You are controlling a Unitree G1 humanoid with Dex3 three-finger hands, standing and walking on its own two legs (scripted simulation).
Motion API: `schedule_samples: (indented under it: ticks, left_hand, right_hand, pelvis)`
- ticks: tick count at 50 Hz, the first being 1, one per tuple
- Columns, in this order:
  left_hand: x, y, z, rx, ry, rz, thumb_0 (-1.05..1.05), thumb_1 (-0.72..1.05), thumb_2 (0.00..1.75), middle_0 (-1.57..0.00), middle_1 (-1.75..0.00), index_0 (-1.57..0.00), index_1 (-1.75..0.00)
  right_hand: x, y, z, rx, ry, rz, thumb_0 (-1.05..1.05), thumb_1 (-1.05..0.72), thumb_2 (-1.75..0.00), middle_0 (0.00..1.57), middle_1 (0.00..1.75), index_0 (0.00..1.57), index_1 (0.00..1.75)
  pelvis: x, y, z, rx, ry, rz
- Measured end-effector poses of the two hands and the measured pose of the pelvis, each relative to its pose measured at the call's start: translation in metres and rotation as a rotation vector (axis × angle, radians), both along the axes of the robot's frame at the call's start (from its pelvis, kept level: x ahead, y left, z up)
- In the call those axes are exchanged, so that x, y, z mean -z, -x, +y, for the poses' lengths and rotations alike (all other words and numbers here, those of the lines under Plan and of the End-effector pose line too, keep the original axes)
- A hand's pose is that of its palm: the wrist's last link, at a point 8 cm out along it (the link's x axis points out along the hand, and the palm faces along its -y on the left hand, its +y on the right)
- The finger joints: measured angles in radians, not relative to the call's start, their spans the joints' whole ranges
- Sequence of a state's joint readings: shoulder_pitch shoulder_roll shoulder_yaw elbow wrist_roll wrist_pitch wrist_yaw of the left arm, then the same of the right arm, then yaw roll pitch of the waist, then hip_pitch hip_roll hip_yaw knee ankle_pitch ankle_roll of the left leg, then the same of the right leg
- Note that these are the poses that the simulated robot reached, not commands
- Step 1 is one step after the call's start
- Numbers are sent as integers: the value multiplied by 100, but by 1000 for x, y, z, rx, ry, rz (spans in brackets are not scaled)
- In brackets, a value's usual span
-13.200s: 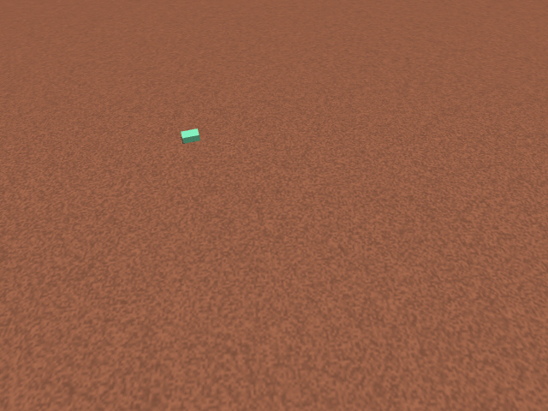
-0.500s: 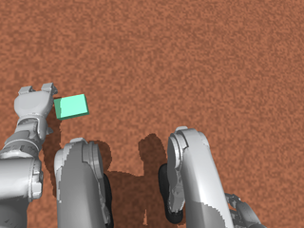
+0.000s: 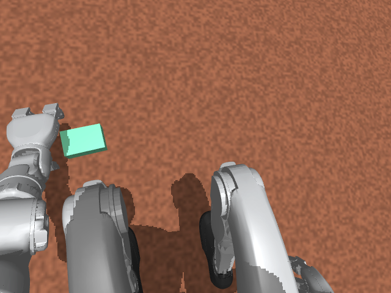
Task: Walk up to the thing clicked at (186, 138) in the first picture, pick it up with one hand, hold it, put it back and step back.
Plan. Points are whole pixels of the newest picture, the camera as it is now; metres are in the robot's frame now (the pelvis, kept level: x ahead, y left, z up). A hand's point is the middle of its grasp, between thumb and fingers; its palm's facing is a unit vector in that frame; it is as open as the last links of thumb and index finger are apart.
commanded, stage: rise first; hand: left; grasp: from above
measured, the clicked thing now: (84, 141) +0.45 +0.24 -0.30
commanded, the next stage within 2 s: approach in 0.84 s
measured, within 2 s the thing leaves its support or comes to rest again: neither
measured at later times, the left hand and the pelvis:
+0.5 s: hand (49, 149) +0.41 +0.28 -0.18, palm faces -0.45 -0.09 -0.89, open 12.5 cm; pelvis +0.00 +0.00 +0.00, yaw +1 degrees
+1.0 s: hand (46, 149) +0.40 +0.29 -0.18, palm faces -0.46 -0.08 -0.88, open 12.6 cm; pelvis +0.00 +0.00 +0.00, yaw +0 degrees
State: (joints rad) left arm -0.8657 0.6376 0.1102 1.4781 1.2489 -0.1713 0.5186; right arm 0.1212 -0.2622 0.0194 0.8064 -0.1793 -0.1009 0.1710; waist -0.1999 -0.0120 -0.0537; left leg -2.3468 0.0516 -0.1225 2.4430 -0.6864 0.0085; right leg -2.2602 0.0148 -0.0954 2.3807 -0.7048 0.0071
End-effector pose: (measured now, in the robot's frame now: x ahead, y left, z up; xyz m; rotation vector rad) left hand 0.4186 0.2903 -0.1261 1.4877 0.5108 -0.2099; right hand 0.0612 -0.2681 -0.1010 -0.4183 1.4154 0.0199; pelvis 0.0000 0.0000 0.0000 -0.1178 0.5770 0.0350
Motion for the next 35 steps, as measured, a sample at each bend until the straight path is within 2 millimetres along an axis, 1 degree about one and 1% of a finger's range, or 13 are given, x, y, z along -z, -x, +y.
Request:
schedule_samples:
  ticks: [13,19,27,35]
  left_hand:
    - [-8,7,-1,14,-4,18,0,-28,80,-30,-86,-31,-84]
    - [-6,9,-4,19,0,31,0,-28,80,-31,-85,-32,-83]
    - [-2,6,-6,21,4,7,0,-27,79,-33,-83,-33,-82]
    - [-2,2,-7,6,-7,6,0,-26,78,-33,-82,-33,-81]
  right_hand:
    - [-3,-6,1,-8,-17,-20,0,-91,-90,20,30,20,30]
    - [-4,-8,-2,-24,-11,-26,0,-91,-90,20,30,20,30]
    - [-3,-3,-6,-24,-2,-18,0,-91,-90,20,30,20,30]
    - [1,2,-3,-25,-26,-3,0,-91,-90,20,30,20,30]
  pelvis:
    - [-6,1,-1,-5,-6,7]
    - [-6,3,-2,-6,-9,2]
    - [-3,3,-3,-4,-9,-2]
    - [-1,2,-3,-2,-9,-4]
